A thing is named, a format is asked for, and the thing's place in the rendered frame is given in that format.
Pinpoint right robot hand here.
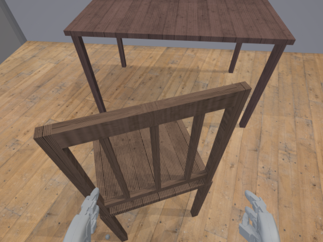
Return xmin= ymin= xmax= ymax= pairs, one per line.
xmin=239 ymin=190 xmax=281 ymax=242

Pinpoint table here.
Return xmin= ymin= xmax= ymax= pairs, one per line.
xmin=64 ymin=0 xmax=296 ymax=128

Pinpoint chair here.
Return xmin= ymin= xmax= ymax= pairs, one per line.
xmin=33 ymin=81 xmax=252 ymax=242

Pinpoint left robot hand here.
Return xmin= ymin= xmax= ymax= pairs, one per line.
xmin=63 ymin=188 xmax=99 ymax=242

